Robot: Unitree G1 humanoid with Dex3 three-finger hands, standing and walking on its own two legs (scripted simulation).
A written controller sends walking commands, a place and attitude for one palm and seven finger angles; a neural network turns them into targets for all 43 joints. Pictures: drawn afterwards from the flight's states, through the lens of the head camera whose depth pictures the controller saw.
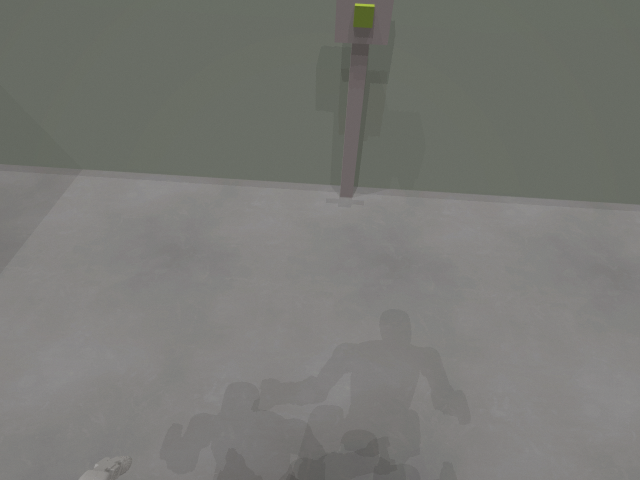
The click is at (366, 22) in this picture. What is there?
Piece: button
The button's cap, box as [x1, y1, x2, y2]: [353, 3, 374, 27]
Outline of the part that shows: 355,3 353,26 371,27 374,5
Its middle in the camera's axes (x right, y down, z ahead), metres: +0.14 -0.71 +1.24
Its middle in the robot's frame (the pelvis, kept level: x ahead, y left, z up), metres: +1.42 -0.07 +0.04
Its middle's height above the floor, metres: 0.81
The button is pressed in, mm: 0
